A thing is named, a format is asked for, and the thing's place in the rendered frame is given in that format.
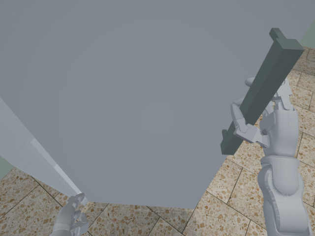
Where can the right robot hand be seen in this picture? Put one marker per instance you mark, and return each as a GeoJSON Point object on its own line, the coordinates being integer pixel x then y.
{"type": "Point", "coordinates": [281, 124]}

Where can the right robot forearm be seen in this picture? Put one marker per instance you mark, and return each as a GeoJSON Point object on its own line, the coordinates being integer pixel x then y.
{"type": "Point", "coordinates": [282, 187]}

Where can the fridge door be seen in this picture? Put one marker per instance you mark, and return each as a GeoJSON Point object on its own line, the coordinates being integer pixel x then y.
{"type": "Point", "coordinates": [130, 97]}

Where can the left robot hand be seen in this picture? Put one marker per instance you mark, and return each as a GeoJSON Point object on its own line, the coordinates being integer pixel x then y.
{"type": "Point", "coordinates": [67, 216]}

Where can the handle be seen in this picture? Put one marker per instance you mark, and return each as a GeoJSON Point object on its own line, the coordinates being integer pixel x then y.
{"type": "Point", "coordinates": [281, 58]}

